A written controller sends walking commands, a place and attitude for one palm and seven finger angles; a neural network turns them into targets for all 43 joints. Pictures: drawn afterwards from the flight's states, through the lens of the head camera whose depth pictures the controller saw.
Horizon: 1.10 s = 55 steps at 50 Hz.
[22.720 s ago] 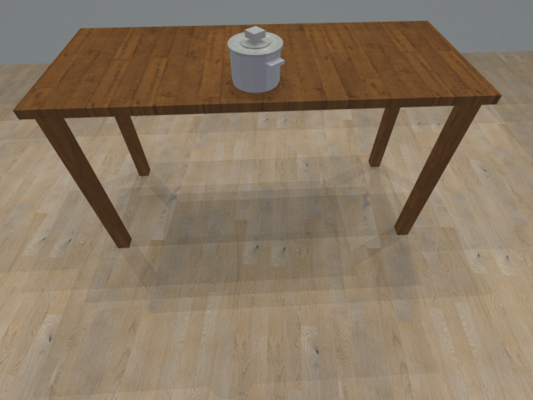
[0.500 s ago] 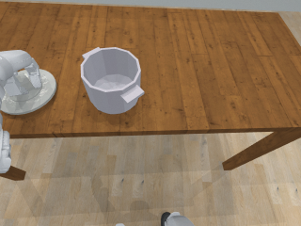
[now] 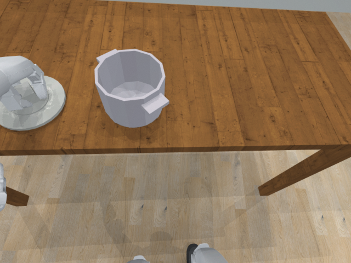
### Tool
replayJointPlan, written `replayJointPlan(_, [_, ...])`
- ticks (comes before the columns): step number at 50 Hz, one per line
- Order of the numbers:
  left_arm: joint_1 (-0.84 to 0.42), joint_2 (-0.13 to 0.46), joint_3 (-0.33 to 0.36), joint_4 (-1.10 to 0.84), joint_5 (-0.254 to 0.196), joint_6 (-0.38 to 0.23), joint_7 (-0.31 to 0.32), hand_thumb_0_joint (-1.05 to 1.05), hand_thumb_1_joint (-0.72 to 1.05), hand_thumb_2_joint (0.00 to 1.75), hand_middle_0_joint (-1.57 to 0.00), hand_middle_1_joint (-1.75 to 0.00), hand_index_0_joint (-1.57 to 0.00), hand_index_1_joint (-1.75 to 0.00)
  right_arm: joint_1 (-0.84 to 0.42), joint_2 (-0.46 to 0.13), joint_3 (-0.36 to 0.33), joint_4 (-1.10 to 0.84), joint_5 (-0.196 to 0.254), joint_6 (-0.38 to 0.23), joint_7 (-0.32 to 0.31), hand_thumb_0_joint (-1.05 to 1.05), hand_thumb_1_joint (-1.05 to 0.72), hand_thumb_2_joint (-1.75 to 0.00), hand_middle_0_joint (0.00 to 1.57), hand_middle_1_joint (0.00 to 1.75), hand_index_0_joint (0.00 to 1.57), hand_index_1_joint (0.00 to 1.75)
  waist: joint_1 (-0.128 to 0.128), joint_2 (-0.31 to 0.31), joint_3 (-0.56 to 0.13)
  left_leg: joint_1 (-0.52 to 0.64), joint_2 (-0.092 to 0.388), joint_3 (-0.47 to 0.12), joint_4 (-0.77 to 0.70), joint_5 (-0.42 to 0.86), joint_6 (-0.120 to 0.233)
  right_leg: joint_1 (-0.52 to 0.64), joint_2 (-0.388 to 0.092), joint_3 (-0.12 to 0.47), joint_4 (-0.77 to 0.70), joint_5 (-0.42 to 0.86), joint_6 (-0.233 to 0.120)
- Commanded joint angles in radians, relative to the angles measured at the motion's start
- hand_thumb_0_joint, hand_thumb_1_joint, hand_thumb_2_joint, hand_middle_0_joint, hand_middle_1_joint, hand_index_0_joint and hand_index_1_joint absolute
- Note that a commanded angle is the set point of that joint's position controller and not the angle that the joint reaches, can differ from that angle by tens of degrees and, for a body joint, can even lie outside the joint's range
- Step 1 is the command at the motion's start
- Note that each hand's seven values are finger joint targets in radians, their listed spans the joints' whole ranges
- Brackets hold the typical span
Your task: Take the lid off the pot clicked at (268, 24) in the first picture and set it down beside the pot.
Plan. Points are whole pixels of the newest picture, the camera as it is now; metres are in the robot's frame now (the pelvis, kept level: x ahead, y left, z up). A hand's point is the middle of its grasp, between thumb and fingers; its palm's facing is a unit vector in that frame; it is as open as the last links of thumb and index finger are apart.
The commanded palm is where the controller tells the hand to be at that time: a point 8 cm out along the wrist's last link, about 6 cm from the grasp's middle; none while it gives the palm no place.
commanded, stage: open the fingers wide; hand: left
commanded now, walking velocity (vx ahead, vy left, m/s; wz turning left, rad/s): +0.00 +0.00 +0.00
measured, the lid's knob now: (23, 93) +0.49 +0.33 +0.04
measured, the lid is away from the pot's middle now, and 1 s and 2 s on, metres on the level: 0.25 0.25 0.25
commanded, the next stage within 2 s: raise the empty hand in 0.86 s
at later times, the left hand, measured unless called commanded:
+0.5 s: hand (18, 99) +0.46 +0.32 +0.07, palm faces -0.47 -0.08 -0.88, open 8.7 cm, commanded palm +0.48 +0.30 +0.11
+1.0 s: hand (18, 101) +0.46 +0.32 +0.06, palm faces -0.47 -0.07 -0.88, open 11.0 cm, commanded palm +0.48 +0.31 +0.12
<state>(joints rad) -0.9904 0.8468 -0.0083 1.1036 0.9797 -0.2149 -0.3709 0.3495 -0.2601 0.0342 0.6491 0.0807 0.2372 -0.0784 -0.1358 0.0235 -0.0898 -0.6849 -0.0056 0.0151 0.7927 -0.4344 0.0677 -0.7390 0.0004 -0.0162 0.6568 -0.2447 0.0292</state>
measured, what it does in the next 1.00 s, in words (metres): stands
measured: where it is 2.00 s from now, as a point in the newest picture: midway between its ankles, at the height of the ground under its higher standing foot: outside the picture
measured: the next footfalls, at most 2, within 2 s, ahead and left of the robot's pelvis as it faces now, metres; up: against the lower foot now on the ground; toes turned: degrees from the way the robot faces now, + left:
none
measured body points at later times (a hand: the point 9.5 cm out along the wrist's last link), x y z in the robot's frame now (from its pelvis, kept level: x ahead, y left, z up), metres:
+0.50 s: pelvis +0.01 +0.01 +0.01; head +0.11 +0.03 +0.45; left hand +0.48 +0.32 +0.12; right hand +0.03 -0.26 -0.11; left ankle -0.04 +0.07 -0.71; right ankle +0.03 -0.15 -0.71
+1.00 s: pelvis +0.00 +0.00 +0.01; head +0.11 +0.02 +0.45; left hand +0.48 +0.32 +0.11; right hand +0.03 -0.27 -0.11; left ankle -0.04 +0.07 -0.71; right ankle +0.03 -0.15 -0.71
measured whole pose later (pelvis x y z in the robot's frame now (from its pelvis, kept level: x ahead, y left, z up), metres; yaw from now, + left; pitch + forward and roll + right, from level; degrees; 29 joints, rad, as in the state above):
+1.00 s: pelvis +0.00 +0.00 +0.01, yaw +1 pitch +17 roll -3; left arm -0.92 0.79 -0.02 1.08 1.00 -0.20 -0.32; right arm 0.32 -0.27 0.02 0.65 0.06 0.23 -0.06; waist -0.12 0.03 -0.08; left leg -0.60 -0.02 0.01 0.72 -0.41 0.07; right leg -0.66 -0.01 -0.02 0.59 -0.23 0.03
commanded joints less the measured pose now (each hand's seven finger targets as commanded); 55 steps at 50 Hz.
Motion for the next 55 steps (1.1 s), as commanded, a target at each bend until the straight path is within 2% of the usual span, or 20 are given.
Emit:
replayJointPlan(1, [-0.336, 0.264, 0.052, -0.118, 0.021, 0.02, 0.039, 0.0, 0.46, 0.83, -0.63, -1.01, -0.72, -1.05, 0.125, -0.186, -0.063, -0.056, -0.006, -0.006, -0.012, 0.0, -0.9, -0.9, 0.2, 0.3, 0.2, 0.3, 0.003, 0.111, -0.392, 0.261, -0.012, -0.025, -0.086, 0.554, -0.014, 0.2, 0.06, -0.048, -0.033, 0.194, -0.073])
replayJointPlan(2, [-0.317, 0.263, 0.053, -0.09, 0.017, 0.021, 0.041, 0.0, 0.44, 0.82, -0.62, -1.01, -0.7, -1.04, 0.125, -0.188, -0.061, -0.058, -0.006, -0.008, -0.013, 0.0, -0.9, -0.9, 0.2, 0.3, 0.2, 0.3, -0.003, 0.068, -0.382, 0.238, -0.014, -0.02, -0.085, 0.53, -0.008, 0.21, 0.061, -0.048, -0.034, 0.197, -0.07])
replayJointPlan(11, [-0.323, 0.256, 0.071, -0.162, 0.007, 0.018, 0.048, 0.0, 0.3, 0.73, -0.52, -0.98, -0.57, -1.0, 0.112, -0.182, -0.07, -0.071, -0.014, -0.006, -0.007, 0.0, -0.9, -0.9, 0.2, 0.3, 0.2, 0.3, 0.014, 0.123, -0.426, 0.324, -0.008, -0.035, -0.094, 0.653, -0.02, 0.224, 0.057, -0.049, -0.041, 0.239, -0.074])
replayJointPlan(16, [-0.331, 0.199, 0.039, -0.178, -0.002, 0.022, 0.051, 0.0, 0.22, 0.69, -0.46, -0.96, -0.5, -0.97, 0.107, -0.18, -0.075, -0.063, -0.016, -0.002, -0.001, 0.0, -0.9, -0.9, 0.2, 0.3, 0.2, 0.3, 0.007, 0.128, -0.409, 0.371, 0.0, -0.046, -0.102, 0.69, -0.028, 0.194, 0.058, -0.054, -0.056, 0.225, -0.074])
replayJointPlan(18, [-0.302, 0.229, 0.072, -0.183, -0.008, 0.018, 0.056, 0.0, 0.18, 0.67, -0.44, -0.95, -0.47, -0.96, 0.105, -0.184, -0.074, -0.064, -0.016, -0.002, 0.0, 0.0, -0.9, -0.9, 0.2, 0.3, 0.2, 0.3, 0.017, 0.09, -0.409, 0.354, 0.0, -0.045, -0.109, 0.688, -0.024, 0.23, 0.057, -0.053, -0.058, 0.245, -0.074])
replayJointPlan(20, [-0.338, 0.201, 0.055, -0.254, -0.011, 0.012, 0.057, 0.0, 0.15, 0.65, -0.41, -0.94, -0.44, -0.95, 0.103, -0.177, -0.081, -0.062, -0.024, 0.002, 0.004, 0.0, -0.9, -0.9, 0.2, 0.3, 0.2, 0.3, 0.015, 0.144, -0.457, 0.425, 0.003, -0.055, -0.111, 0.768, -0.033, 0.224, 0.058, -0.052, -0.064, 0.264, -0.075])
replayJointPlan(23, [-0.323, 0.148, 0.021, -0.215, -0.021, 0.018, 0.061, 0.0, 0.11, 0.62, -0.38, -0.93, -0.39, -0.94, 0.098, -0.18, -0.081, -0.05, -0.02, 0.003, 0.009, 0.0, -0.9, -0.9, 0.2, 0.3, 0.2, 0.3, 0.005, 0.112, -0.384, 0.402, 0.006, -0.051, -0.119, 0.717, -0.029, 0.199, 0.058, -0.055, -0.078, 0.235, -0.075])
replayJointPlan(25, [-0.32, 0.19, 0.05, -0.198, -0.014, 0.016, 0.067, 0.0, 0.08, 0.59, -0.35, -0.93, -0.36, -0.93, 0.102, -0.183, -0.079, -0.049, -0.021, 0.003, 0.007, 0.0, -0.9, -0.9, 0.2, 0.3, 0.2, 0.3, 0.009, 0.097, -0.387, 0.382, 0.0, -0.052, -0.121, 0.706, -0.028, 0.219, 0.058, -0.053, -0.074, 0.242, -0.077])
replayJointPlan(30, [-0.337, 0.167, 0.04, -0.245, -0.008, 0.012, 0.077, 0.0, 0.03, 0.56, -0.32, -0.91, -0.32, -0.91, 0.102, -0.176, -0.084, -0.046, -0.026, 0.0, 0.01, 0.0, -0.9, -0.9, 0.2, 0.3, 0.2, 0.3, 0.012, 0.149, -0.421, 0.445, 0.004, -0.063, -0.124, 0.775, -0.04, 0.218, 0.057, -0.055, -0.078, 0.254, -0.08])
replayJointPlan(33, [-0.307, 0.186, 0.053, -0.189, -0.016, 0.017, 0.083, 0.0, 0.03, 0.56, -0.32, -0.91, -0.32, -0.91, 0.092, -0.18, -0.077, -0.05, -0.022, -0.002, 0.007, 0.0, -0.9, -0.9, 0.2, 0.3, 0.2, 0.3, 0.009, 0.075, -0.381, 0.364, -0.005, -0.044, -0.135, 0.666, -0.021, 0.26, 0.053, -0.048, -0.085, 0.257, -0.077])
replayJointPlan(35, [-0.332, 0.21, 0.069, -0.223, -0.01, 0.012, 0.088, 0.0, 0.03, 0.57, -0.32, -0.91, -0.32, -0.91, 0.096, -0.18, -0.079, -0.049, -0.025, -0.004, 0.004, 0.0, -0.9, -0.9, 0.2, 0.3, 0.2, 0.3, 0.016, 0.099, -0.412, 0.387, -0.005, -0.05, -0.138, 0.696, -0.024, 0.272, 0.051, -0.046, -0.082, 0.272, -0.079])
replayJointPlan(39, [-0.305, 0.191, 0.054, -0.213, -0.012, 0.005, 0.087, 0.0, 0.03, 0.57, -0.32, -0.91, -0.32, -0.91, 0.086, -0.183, -0.077, -0.051, -0.023, -0.008, 0.005, 0.0, -0.9, -0.9, 0.2, 0.3, 0.2, 0.3, 0.019, 0.121, -0.387, 0.38, -0.005, -0.043, -0.138, 0.708, -0.026, 0.268, 0.048, -0.044, -0.084, 0.284, -0.082])
replayJointPlan(40, [-0.314, 0.218, 0.076, -0.225, -0.008, 0.006, 0.091, 0.0, 0.03, 0.57, -0.32, -0.91, -0.32, -0.91, 0.088, -0.182, -0.078, -0.052, -0.023, -0.006, 0.005, 0.0, -0.9, -0.9, 0.2, 0.3, 0.2, 0.3, 0.021, 0.112, -0.405, 0.391, -0.004, -0.05, -0.137, 0.718, -0.028, 0.276, 0.05, -0.044, -0.082, 0.283, -0.08])
replayJointPlan(41, [-0.29, 0.183, 0.048, -0.167, -0.006, 0.014, 0.09, 0.0, 0.03, 0.57, -0.32, -0.91, -0.32, -0.91, 0.087, -0.18, -0.076, -0.054, -0.022, -0.009, 0.004, 0.0, -0.9, -0.9, 0.2, 0.3, 0.2, 0.3, 0.011, 0.094, -0.371, 0.367, -0.007, -0.04, -0.135, 0.672, -0.021, 0.258, 0.051, -0.047, -0.085, 0.263, -0.077])
replayJointPlan(43, [-0.285, 0.205, 0.051, -0.114, -0.007, 0.02, 0.091, 0.0, 0.02, 0.57, -0.32, -0.91, -0.32, -0.91, 0.091, -0.191, -0.068, -0.051, -0.015, -0.013, -0.001, 0.0, -0.9, -0.9, 0.2, 0.3, 0.2, 0.3, 0.004, 0.033, -0.324, 0.286, -0.014, -0.026, -0.139, 0.557, -0.008, 0.268, 0.051, -0.043, -0.083, 0.24, -0.076])
replayJointPlan(45, [-0.332, 0.244, 0.063, -0.153, 0.007, 0.016, 0.09, 0.0, 0.02, 0.58, -0.32, -0.9, -0.32, -0.9, 0.093, -0.193, -0.068, -0.054, -0.015, -0.012, -0.005, 0.0, -0.9, -0.9, 0.2, 0.3, 0.2, 0.3, 0.011, 0.089, -0.364, 0.296, -0.016, -0.031, -0.143, 0.561, -0.014, 0.273, 0.047, -0.041, -0.072, 0.239, -0.08])
replayJointPlan(48, [-0.346, 0.212, 0.05, -0.216, 0.009, 0.014, 0.084, 0.0, 0.02, 0.59, -0.33, -0.9, -0.33, -0.9, 0.098, -0.183, -0.078, -0.056, -0.018, -0.016, -0.001, 0.0, -0.9, -0.9, 0.2, 0.3, 0.2, 0.3, 0.017, 0.158, -0.425, 0.39, -0.006, -0.042, -0.127, 0.676, -0.028, 0.251, 0.048, -0.045, -0.07, 0.254, -0.081])
replayJointPlan(50, [-0.366, 0.264, 0.094, -0.263, 0.001, 0.006, 0.08, 0.0, 0.02, 0.59, -0.33, -0.9, -0.33, -0.9, 0.103, -0.183, -0.08, -0.061, -0.023, -0.011, -0.003, 0.0, -0.9, -0.9, 0.2, 0.3, 0.2, 0.3, 0.018, 0.148, -0.483, 0.425, -0.005, -0.052, -0.119, 0.728, -0.03, 0.275, 0.05, -0.041, -0.072, 0.279, -0.077])
replayJointPlan(51, [-0.388, 0.251, 0.083, -0.266, -0.004, 0.008, 0.077, 0.0, 0.02, 0.59, -0.33, -0.9, -0.33, -0.9, 0.099, -0.18, -0.081, -0.058, -0.024, -0.012, -0.007, 0.0, -0.9, -0.9, 0.2, 0.3, 0.2, 0.3, 0.012, 0.144, -0.49, 0.427, -0.005, -0.047, -0.123, 0.716, -0.023, 0.287, 0.049, -0.039, -0.076, 0.288, -0.074])
replayJointPlan(55, [-0.399, 0.288, 0.107, -0.25, -0.012, 0.013, 0.079, 0.0, 0.02, 0.59, -0.33, -0.9, -0.33, -0.9, 0.1, -0.185, -0.075, -0.046, -0.018, -0.018, -0.014, 0.0, -0.9, -0.9, 0.2, 0.3, 0.2, 0.3, 0.013, 0.127, -0.432, 0.4, -0.006, -0.048, -0.147, 0.677, -0.018, 0.297, 0.049, -0.044, -0.094, 0.278, -0.076])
